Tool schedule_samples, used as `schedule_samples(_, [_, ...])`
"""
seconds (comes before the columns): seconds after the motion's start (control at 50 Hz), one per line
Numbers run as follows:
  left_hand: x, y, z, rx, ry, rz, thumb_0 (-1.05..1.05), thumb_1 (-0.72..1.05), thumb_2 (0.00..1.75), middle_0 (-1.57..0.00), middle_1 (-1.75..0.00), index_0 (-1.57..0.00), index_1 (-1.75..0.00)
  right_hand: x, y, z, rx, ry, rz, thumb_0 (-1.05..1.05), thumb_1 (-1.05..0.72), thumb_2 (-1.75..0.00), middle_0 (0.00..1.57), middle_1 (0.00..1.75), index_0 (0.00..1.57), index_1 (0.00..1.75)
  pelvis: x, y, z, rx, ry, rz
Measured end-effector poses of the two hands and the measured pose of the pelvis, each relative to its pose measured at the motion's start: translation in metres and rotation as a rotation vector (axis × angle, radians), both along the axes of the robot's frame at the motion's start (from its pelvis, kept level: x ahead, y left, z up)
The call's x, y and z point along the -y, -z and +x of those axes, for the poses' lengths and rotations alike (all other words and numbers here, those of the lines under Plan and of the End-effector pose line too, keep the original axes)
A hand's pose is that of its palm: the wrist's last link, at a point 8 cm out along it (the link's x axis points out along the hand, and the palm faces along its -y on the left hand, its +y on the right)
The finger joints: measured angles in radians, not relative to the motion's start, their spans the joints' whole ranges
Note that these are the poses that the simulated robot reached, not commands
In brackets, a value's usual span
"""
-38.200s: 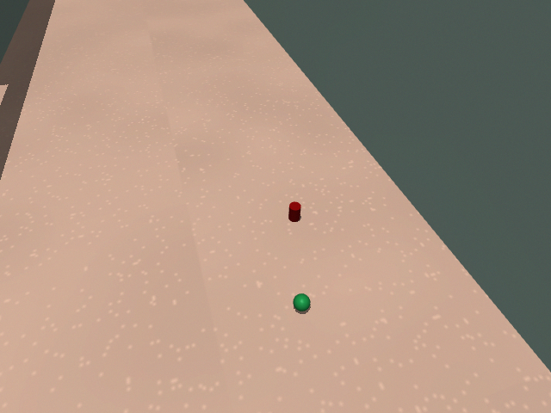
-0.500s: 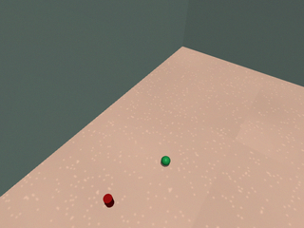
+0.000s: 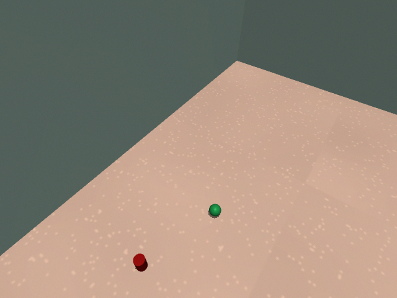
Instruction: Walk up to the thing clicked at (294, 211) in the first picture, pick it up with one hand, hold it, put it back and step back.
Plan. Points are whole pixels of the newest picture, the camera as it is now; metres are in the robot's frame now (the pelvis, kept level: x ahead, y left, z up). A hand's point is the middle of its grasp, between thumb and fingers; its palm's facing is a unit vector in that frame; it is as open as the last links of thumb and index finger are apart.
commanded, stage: stand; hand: left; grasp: from above
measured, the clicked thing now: (140, 262) +0.43 +0.26 -0.74
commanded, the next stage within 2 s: rise first in 0.08 s
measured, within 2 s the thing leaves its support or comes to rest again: neither
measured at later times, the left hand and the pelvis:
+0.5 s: hand out of the picture +0.14 +0.26 -0.17, palm faces -0.06 -0.92 -0.38, open 10.4 cm; pelvis -0.02 +0.01 -0.03, yaw +0 degrees
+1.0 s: hand out of the picture +0.11 +0.28 -0.25, palm faces -0.23 -0.83 -0.51, open 14.0 cm; pelvis -0.03 +0.02 -0.10, yaw +0 degrees
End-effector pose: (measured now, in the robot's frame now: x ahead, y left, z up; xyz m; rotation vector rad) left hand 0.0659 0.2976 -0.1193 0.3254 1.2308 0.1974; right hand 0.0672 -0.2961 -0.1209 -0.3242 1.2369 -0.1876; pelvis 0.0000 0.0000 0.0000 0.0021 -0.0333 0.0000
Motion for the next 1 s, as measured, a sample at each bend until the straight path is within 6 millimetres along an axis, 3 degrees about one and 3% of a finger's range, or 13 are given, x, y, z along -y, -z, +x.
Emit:
schedule_samples(0.22, [0.0,-0.001,0.002,0.018,-0.007,0.001,0.0,0.89,0.9,-0.2,-0.31,-0.2,-0.31,-0.002,0.0,0.0,0.021,0.011,0.002,0.01,-0.91,-0.9,0.21,0.3,0.2,0.3,-0.001,0.001,-0.002,-0.008,-0.002,-0.001])
schedule_samples(0.32, [0.005,0.003,0.035,0.109,-0.028,-0.019,0.0,0.76,0.92,-0.2,-0.44,-0.19,-0.45,-0.018,0.003,0.006,0.111,0.001,0.024,0.01,-0.93,-0.91,0.2,0.3,0.2,0.3,-0.002,0.007,-0.014,-0.065,-0.019,-0.004])
schedule_samples(0.4, [0.001,0.011,0.061,0.125,0.049,-0.016,0.0,0.54,0.92,-0.17,-0.63,-0.17,-0.63,-0.033,0.009,0.003,0.141,0.014,0.051,0.01,-0.93,-0.91,0.2,0.3,0.2,0.3,-0.002,0.016,-0.02,-0.126,-0.015,-0.004])
schedule_samples(0.46, [-0.002,0.014,0.068,0.141,0.08,0.009,0.0,0.35,0.91,-0.14,-0.78,-0.16,-0.76,-0.041,0.012,-0.001,0.154,0.03,0.066,0.01,-0.92,-0.91,0.21,0.3,0.2,0.3,-0.005,0.022,-0.02,-0.149,-0.009,-0.003])
schedule_samples(0.56, [-0.006,0.021,0.062,0.108,0.1,0.054,0.0,-0.01,0.92,-0.11,-0.94,-0.14,-0.92,-0.052,0.018,0.003,0.191,0.034,0.083,0.01,-0.91,-0.9,0.21,0.3,0.2,0.3,-0.012,0.031,-0.019,-0.176,-0.007,-0.009])
schedule_samples(0.68, [-0.009,0.042,0.048,0.076,0.119,0.069,0.0,-0.32,0.93,-0.1,-1.02,-0.12,-1.0,-0.058,0.027,0.022,0.272,-0.005,0.071,0.01,-0.9,-0.9,0.21,0.3,0.2,0.3,-0.018,0.049,-0.022,-0.224,-0.006,-0.016])
schedule_samples(0.92, [-0.011,0.071,0.043,0.103,0.214,0.136,-0.01,-0.51,0.96,-0.1,-1.05,-0.1,-1.05,-0.071,0.051,0.063,0.395,-0.079,0.056,0.01,-0.89,-0.9,0.21,0.3,0.2,0.3,-0.022,0.088,-0.026,-0.314,-0.009,-0.033])
schedule_samples(1.0, [-0.016,0.09,0.05,0.074,0.267,0.177,-0.01,-0.52,0.96,-0.1,-1.06,-0.1,-1.06,-0.074,0.065,0.07,0.427,-0.106,0.058,0.01,-0.9,-0.9,0.21,0.3,0.2,0.3,-0.022,0.105,-0.029,-0.36,-0.012,-0.037])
